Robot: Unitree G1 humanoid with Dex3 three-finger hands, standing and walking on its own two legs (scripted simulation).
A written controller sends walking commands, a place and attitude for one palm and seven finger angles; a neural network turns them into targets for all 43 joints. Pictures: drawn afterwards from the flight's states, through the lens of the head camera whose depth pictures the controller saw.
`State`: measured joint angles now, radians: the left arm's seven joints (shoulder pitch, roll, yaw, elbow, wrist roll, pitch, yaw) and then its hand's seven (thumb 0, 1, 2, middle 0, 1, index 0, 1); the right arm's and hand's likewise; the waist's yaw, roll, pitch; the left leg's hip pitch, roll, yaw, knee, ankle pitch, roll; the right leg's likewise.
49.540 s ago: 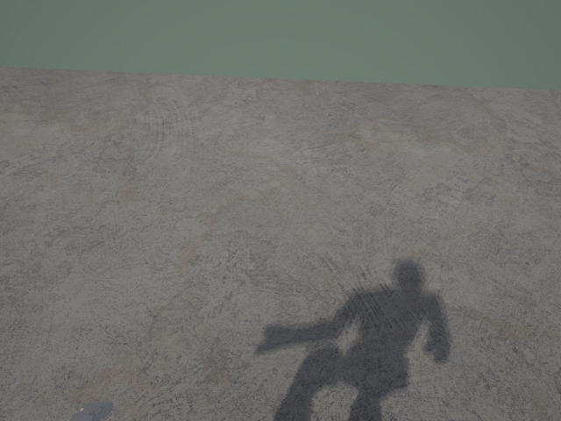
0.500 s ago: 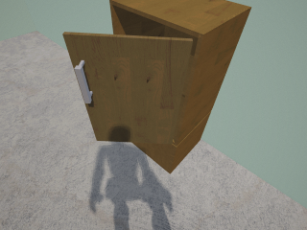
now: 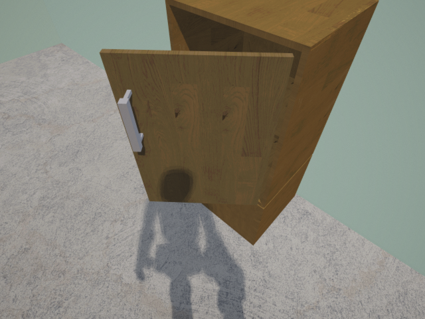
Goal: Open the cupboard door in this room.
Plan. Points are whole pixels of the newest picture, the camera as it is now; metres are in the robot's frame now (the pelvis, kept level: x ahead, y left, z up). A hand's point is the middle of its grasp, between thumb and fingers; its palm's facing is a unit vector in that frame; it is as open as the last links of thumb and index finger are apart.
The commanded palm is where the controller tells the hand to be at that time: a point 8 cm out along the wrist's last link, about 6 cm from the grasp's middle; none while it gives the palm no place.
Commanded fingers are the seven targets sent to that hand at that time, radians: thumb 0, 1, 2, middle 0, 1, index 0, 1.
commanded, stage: come to a stop and stand still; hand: left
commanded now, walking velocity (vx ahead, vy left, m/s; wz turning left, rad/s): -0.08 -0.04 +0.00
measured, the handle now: (133, 121) +0.55 +0.25 +0.05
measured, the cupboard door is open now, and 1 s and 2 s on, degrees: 40 40 40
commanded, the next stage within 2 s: look again from close up in 1.24 s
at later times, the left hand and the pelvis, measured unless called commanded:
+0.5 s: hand out of the picture +0.02 +0.22 -0.17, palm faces +0.01 -0.99 -0.16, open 7.4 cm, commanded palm none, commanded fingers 0.00 0.90 0.90 -0.20 -0.30 -0.20 -0.30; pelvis +0.03 +0.05 +0.01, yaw -1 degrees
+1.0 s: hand out of the picture +0.00 +0.22 -0.17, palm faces +0.00 -0.97 -0.22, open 7.4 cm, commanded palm none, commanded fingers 0.00 0.90 0.90 -0.20 -0.30 -0.20 -0.30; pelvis +0.00 +0.04 +0.01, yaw +0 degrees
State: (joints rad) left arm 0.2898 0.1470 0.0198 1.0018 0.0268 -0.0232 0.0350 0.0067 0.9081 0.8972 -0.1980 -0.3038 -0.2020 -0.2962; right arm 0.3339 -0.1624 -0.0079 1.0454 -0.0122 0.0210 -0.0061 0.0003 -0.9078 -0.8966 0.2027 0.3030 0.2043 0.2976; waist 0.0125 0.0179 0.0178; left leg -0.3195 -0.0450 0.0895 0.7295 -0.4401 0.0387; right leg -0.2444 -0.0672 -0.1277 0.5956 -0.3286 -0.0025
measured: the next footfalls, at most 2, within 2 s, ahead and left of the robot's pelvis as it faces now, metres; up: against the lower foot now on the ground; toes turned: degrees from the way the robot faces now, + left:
left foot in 0.12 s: +0.08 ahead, +0.13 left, +0.00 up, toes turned +4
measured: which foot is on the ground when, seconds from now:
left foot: up 0.00-0.10, down 0.12-1.00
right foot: down 0.00-1.00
